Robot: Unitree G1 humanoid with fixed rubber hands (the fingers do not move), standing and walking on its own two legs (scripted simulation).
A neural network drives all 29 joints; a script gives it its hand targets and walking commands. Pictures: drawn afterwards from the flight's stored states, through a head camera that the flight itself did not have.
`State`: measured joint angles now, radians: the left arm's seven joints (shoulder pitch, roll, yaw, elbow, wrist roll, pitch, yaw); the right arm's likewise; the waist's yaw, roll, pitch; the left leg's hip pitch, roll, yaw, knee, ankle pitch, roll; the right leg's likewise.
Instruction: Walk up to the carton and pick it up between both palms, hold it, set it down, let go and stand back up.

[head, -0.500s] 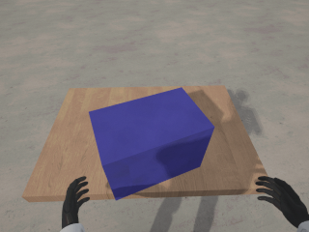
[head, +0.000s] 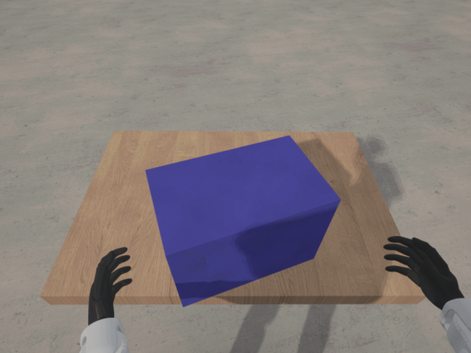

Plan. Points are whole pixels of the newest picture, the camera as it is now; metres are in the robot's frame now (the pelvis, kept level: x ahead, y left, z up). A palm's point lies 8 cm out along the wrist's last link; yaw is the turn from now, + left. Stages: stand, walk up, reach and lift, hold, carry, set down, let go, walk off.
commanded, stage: reach and lift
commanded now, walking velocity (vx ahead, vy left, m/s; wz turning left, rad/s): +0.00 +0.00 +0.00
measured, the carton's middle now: (237, 218) +0.41 +0.02 -0.03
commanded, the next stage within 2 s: none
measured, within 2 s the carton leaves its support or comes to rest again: neither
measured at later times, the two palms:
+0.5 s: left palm (95, 271) +0.24 +0.24 +0.06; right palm (422, 234) +0.32 -0.27 +0.08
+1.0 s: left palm (82, 234) +0.28 +0.25 +0.10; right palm (403, 188) +0.38 -0.25 +0.12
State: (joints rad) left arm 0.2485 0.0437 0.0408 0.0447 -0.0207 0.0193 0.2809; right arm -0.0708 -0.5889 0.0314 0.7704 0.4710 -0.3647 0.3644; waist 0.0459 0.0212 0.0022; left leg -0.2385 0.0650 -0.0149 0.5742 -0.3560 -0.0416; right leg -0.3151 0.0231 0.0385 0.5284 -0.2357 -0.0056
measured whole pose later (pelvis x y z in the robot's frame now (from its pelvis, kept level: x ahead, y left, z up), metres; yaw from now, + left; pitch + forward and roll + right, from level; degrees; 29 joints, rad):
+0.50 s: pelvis -0.01 +0.01 +0.00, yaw +0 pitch +2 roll -2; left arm 0.01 0.08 0.06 -0.02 -0.06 0.27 0.28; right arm -0.35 -0.63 0.03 0.79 0.47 -0.13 0.38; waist 0.07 0.02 0.00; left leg -0.27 0.07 -0.02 0.57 -0.33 -0.04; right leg -0.32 0.03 0.04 0.45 -0.17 -0.02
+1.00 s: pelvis -0.01 +0.01 +0.01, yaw +0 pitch +3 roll -2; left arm -0.22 0.14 0.10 -0.02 -0.11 0.51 0.28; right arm -0.57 -0.64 0.03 0.79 0.47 0.10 0.33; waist 0.11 0.02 -0.01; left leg -0.28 0.07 -0.02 0.52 -0.30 -0.04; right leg -0.32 0.03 0.04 0.39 -0.14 -0.02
